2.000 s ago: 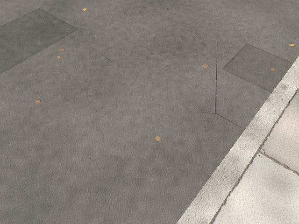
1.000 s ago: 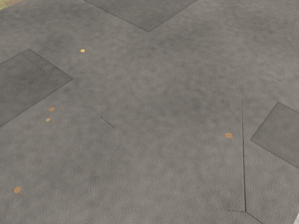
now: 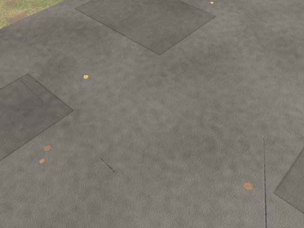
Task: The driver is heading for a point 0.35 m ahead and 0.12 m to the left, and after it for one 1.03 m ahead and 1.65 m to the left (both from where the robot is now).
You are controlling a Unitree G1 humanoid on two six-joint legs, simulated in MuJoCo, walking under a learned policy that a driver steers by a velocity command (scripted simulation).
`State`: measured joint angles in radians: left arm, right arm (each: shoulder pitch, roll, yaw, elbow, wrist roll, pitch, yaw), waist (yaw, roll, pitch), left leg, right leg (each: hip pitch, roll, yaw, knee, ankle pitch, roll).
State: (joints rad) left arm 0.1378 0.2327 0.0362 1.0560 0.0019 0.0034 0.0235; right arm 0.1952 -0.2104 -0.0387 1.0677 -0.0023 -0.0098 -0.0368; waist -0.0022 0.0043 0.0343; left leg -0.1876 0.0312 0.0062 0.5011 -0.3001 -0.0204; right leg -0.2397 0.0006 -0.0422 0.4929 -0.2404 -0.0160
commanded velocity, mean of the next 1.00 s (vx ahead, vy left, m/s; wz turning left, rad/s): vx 0.12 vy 0.00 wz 0.00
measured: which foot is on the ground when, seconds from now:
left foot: down 0.00-1.00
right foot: down 0.00-0.82, up 0.84-1.00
